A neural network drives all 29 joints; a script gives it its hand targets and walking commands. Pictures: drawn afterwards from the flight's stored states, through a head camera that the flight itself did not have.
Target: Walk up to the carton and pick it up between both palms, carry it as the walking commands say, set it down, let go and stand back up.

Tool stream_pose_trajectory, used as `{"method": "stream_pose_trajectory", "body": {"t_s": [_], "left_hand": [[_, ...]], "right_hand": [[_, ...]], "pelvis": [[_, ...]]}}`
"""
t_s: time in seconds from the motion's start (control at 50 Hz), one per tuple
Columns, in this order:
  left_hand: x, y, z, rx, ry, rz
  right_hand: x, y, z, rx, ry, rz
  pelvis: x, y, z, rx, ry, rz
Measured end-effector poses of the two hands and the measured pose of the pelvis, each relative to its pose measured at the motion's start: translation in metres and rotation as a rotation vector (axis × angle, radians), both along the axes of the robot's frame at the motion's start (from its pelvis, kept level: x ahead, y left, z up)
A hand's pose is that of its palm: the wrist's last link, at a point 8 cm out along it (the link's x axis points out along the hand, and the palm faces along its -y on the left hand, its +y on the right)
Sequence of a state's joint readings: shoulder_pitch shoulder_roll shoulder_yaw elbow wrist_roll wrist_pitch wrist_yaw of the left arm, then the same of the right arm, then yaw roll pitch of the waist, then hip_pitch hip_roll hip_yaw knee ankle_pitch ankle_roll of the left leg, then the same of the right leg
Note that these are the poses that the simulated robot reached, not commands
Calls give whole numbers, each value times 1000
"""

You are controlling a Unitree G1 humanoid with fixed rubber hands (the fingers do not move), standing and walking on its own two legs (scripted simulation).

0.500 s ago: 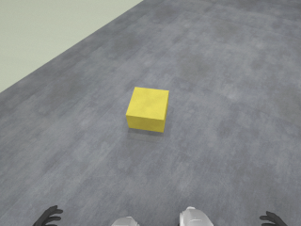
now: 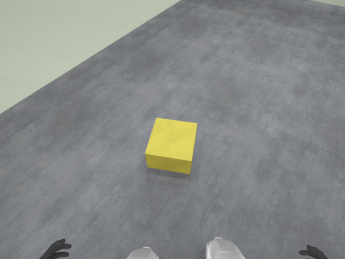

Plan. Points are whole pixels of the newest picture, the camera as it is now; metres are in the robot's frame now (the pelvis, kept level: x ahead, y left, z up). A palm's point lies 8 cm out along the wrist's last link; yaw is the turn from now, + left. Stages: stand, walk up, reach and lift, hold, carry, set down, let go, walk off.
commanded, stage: walk up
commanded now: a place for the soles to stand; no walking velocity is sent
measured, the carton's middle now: (172, 145) +0.82 +0.02 -0.65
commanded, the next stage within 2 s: none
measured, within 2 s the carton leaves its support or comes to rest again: neither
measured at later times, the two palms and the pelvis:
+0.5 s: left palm (55, 221) +0.22 +0.32 -0.09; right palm (310, 227) +0.19 -0.32 -0.08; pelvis +0.12 +0.01 +0.00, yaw +0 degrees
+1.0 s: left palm (71, 183) +0.32 +0.31 -0.09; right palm (297, 187) +0.29 -0.33 -0.09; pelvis +0.22 +0.00 -0.01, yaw -1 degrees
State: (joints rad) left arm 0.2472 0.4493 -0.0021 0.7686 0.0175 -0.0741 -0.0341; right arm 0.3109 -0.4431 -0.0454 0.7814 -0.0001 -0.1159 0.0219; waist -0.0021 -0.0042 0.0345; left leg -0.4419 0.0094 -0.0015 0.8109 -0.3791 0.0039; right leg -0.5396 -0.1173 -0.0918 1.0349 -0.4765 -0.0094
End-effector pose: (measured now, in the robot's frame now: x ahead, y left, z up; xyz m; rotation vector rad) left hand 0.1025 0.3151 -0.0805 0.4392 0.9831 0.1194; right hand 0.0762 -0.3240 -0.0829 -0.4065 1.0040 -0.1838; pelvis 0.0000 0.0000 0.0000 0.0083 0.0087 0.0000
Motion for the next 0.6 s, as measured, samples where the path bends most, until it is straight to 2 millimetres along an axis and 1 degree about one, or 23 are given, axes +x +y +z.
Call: {"method": "stream_pose_trajectory", "body": {"t_s": [0.12, 0.16, 0.2, 0.28, 0.34, 0.4, 0.46, 0.54, 0.6], "left_hand": [[25, -18, -1, 20, -7, -8], [31, -22, 0, 23, -10, -8], [38, -22, 4, 25, -9, -6], [60, -18, 13, 23, -18, -6], [79, -11, 14, 14, -25, -7], [96, 0, 4, -2, -24, -5], [109, 6, -7, -13, -8, 4], [123, 4, -9, -18, 6, 7], [132, -1, -9, -13, 21, 6]], "right_hand": [[23, -17, -18, 24, 19, -6], [32, -21, -19, 27, 20, -9], [42, -21, -16, 29, 14, -10], [63, -17, -6, 27, 3, -12], [82, -10, 1, 18, -5, -13], [101, 0, 3, 0, -25, -9], [110, 6, 0, -15, -33, -9], [120, 3, 1, -25, -10, -11], [129, -2, -3, -19, 4, -12]], "pelvis": [[25, -20, -9, 17, -2, -1], [33, -23, -9, 20, -18, -2], [43, -24, -6, 22, -31, -2], [63, -19, 3, 19, -31, -2], [80, -11, 6, 9, -8, -3], [96, 1, 1, -5, 3, -3], [110, 8, -5, -7, -13, -3], [125, 7, -4, -1, -5, -1], [135, 0, -5, 7, 1, -1]]}}
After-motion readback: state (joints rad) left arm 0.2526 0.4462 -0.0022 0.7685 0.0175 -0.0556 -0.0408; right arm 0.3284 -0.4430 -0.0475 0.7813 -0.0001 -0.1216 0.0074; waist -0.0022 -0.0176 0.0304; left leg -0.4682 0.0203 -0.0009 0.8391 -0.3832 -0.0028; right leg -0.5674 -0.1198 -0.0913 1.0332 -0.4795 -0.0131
